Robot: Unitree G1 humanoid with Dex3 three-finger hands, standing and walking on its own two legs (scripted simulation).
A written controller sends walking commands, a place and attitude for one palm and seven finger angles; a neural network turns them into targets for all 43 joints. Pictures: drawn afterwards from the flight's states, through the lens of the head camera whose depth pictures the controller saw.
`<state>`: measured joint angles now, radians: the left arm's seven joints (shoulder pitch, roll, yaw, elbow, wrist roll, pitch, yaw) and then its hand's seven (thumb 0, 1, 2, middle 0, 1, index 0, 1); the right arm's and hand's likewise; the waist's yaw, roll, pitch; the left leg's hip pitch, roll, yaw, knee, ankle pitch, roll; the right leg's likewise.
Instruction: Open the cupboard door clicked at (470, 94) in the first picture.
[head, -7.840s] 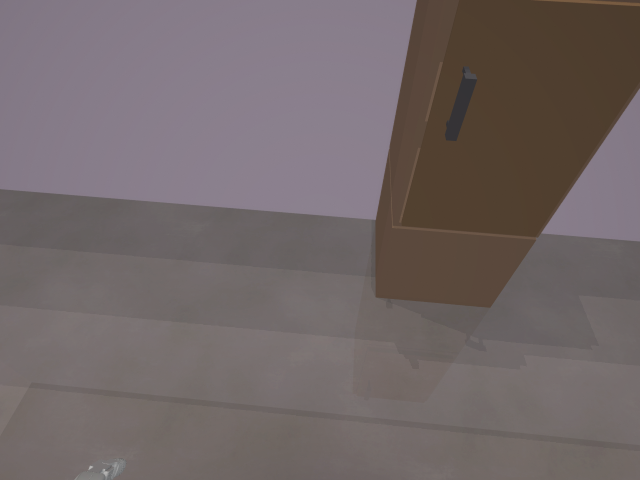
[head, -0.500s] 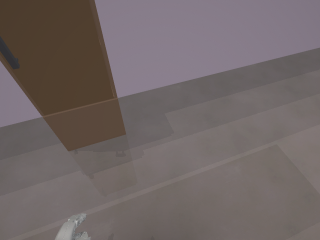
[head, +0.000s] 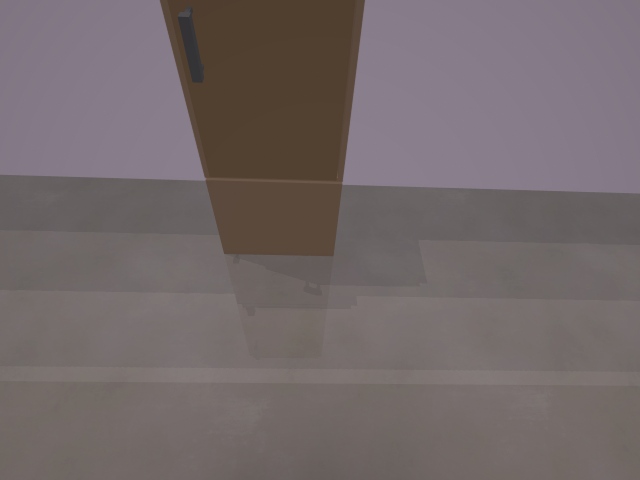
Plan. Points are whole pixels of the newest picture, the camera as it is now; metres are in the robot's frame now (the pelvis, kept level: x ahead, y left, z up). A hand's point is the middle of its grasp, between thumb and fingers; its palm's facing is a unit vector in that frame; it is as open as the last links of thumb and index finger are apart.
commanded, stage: take the last steps up to it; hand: left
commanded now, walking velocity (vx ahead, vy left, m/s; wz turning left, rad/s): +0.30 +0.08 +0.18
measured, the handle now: (193, 45) +0.90 +0.36 +0.07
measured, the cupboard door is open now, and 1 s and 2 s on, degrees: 0 0 0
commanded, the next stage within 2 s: come to a stop and stand still in 1.26 s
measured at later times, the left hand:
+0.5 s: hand (191, 458) +0.16 +0.19 -0.15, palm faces +0.03 -0.98 -0.19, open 7.4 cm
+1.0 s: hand out of the picture +0.09 +0.20 -0.17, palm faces +0.25 -0.96 -0.13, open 7.4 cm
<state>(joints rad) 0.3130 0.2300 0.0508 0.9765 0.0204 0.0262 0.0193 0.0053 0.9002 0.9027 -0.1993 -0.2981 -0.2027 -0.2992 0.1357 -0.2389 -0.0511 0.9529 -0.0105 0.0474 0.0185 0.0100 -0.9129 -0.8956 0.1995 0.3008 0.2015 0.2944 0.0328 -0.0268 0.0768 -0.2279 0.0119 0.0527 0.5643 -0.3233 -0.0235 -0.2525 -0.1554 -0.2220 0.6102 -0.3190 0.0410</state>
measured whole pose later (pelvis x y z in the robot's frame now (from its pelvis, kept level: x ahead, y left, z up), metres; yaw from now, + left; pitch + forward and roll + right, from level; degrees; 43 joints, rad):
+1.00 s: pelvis +0.21 +0.06 +0.00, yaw +7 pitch -1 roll -2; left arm 0.47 0.13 0.04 1.16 0.03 -0.05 0.01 0.00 0.91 0.90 -0.20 -0.30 -0.20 -0.30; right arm 0.17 -0.19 -0.06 1.00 -0.02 -0.02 0.04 0.01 -0.92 -0.90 0.20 0.30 0.20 0.29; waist 0.06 -0.01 0.03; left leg -0.39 0.09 0.11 0.59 -0.21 -0.01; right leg -0.02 -0.08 -0.16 0.43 -0.37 0.06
